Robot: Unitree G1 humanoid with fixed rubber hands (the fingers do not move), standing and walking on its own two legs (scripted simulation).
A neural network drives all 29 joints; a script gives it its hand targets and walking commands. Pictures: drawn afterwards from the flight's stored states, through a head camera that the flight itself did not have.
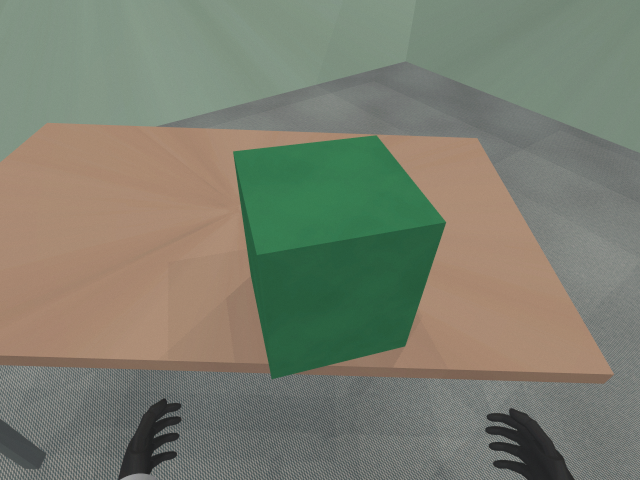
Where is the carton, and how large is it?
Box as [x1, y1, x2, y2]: [233, 135, 445, 378]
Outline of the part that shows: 376,135 233,151 251,278 272,378 405,345 445,221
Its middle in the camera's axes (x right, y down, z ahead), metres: +0.01 +0.02 +0.60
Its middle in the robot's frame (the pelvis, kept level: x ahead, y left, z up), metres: +0.44 +0.02 +0.05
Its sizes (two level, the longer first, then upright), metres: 0.226 0.222 0.271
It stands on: a table, 0.68 m high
